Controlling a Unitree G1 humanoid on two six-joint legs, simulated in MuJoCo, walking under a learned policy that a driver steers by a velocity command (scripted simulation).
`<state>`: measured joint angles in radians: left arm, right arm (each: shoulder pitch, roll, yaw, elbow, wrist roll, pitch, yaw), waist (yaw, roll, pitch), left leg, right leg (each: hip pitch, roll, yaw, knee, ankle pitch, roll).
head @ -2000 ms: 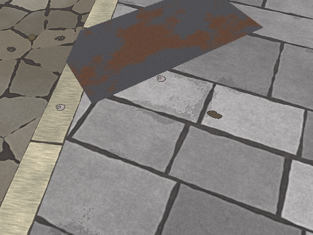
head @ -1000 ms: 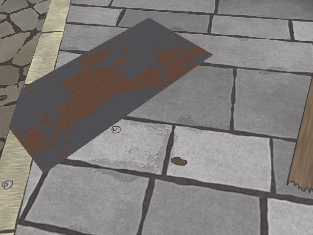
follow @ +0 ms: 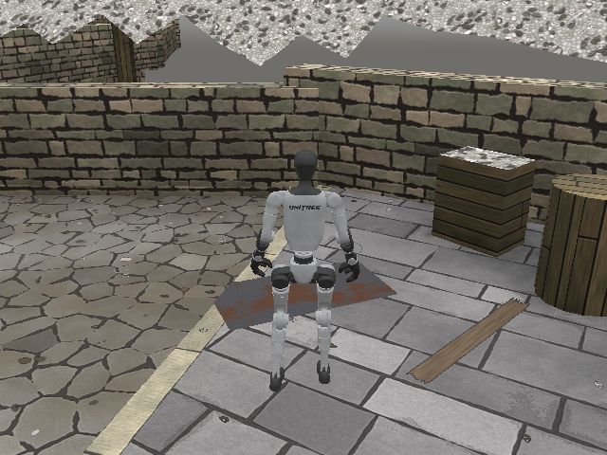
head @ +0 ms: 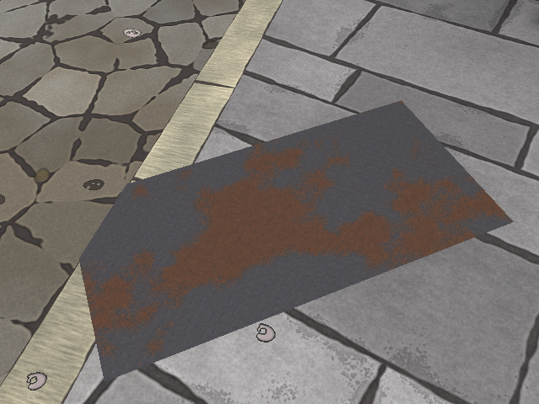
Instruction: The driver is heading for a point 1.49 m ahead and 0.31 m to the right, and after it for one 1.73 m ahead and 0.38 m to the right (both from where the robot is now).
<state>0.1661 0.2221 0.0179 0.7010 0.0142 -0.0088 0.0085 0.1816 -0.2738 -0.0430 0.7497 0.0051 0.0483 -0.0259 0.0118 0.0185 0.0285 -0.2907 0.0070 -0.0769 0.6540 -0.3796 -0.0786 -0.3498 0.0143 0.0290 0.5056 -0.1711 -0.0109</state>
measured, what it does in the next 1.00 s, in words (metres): steps on the spot, turning right: left foot, then left foot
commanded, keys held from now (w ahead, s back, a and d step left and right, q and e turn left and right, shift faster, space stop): no key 0.02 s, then e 0.70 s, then no key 0.28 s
